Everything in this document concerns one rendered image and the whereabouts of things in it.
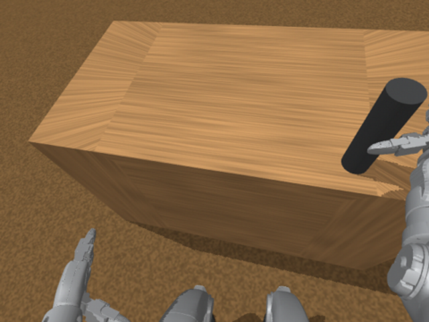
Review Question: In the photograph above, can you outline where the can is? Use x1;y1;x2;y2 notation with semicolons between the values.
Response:
341;78;428;174

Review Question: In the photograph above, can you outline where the right robot arm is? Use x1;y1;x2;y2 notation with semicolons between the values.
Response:
387;149;429;322

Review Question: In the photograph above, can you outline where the left robot hand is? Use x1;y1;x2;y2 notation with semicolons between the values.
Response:
53;228;130;322

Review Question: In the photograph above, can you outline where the left robot arm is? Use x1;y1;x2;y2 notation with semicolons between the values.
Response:
42;305;82;322

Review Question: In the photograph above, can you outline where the right robot hand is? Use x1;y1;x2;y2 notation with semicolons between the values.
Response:
367;105;429;156

